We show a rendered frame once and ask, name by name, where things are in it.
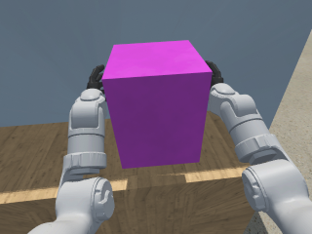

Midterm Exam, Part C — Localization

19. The robot right forearm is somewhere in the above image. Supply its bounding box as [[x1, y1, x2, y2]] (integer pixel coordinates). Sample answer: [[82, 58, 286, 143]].
[[209, 83, 309, 198]]

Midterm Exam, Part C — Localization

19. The robot left upper arm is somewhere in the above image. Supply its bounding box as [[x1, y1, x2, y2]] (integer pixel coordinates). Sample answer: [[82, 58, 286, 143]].
[[27, 176, 115, 234]]

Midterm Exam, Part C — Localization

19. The robot right hand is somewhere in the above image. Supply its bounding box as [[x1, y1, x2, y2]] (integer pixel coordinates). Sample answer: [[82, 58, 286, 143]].
[[205, 60, 224, 89]]

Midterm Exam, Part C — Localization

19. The carton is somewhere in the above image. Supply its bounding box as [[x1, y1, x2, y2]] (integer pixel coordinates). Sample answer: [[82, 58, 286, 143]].
[[101, 40, 213, 169]]

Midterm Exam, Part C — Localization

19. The pedestal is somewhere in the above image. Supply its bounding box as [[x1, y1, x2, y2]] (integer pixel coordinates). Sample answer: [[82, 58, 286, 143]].
[[0, 110, 267, 234]]

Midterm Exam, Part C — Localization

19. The robot right upper arm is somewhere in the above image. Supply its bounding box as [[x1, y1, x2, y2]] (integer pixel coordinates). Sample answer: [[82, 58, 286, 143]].
[[242, 158, 312, 234]]

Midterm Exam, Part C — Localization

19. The robot left hand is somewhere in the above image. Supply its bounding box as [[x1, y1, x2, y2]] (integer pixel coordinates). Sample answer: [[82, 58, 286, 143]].
[[86, 64, 106, 102]]

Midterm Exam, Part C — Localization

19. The robot left forearm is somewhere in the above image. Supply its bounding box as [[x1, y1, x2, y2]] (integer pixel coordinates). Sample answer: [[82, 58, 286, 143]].
[[55, 88, 107, 216]]

